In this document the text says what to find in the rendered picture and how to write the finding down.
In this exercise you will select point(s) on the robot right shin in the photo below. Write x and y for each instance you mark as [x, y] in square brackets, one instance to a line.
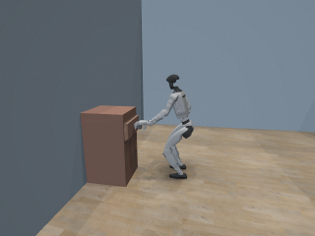
[176, 153]

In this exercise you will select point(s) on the drawer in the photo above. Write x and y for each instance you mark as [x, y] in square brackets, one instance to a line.
[129, 129]

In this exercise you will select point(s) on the cabinet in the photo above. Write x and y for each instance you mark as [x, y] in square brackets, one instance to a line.
[109, 159]

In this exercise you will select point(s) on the handle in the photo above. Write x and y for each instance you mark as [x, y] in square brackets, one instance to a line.
[139, 127]

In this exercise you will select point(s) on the robot left upper arm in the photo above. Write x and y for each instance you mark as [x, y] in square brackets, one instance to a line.
[172, 99]

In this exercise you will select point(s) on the robot left hand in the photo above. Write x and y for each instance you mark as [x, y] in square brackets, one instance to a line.
[141, 122]

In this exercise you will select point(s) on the left robot forearm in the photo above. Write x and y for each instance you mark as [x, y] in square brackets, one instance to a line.
[156, 119]

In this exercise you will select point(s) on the robot right upper arm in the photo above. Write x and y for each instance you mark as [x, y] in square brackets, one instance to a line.
[188, 104]

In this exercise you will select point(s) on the robot left thigh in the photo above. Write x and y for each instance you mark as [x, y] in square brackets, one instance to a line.
[177, 137]

